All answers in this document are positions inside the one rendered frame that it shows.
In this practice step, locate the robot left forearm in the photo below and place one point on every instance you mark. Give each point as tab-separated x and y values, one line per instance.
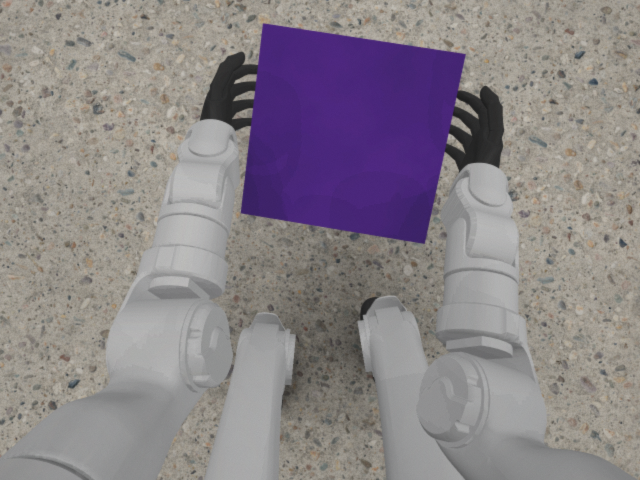
187	255

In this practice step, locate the left robot hand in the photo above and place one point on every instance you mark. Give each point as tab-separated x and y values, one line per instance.
219	104

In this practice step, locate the robot right forearm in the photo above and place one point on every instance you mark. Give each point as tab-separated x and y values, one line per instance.
481	272

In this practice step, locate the right robot hand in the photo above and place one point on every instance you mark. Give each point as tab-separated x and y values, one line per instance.
485	145

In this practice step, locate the robot right shin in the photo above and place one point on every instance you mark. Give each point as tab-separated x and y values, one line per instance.
392	301

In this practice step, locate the carton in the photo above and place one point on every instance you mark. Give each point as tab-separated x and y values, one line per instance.
349	133

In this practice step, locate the robot right foot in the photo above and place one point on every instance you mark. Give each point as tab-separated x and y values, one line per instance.
365	307

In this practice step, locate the right robot upper arm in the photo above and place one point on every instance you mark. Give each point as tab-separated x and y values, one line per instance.
490	420

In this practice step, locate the left robot upper arm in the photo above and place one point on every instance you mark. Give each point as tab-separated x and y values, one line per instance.
162	355

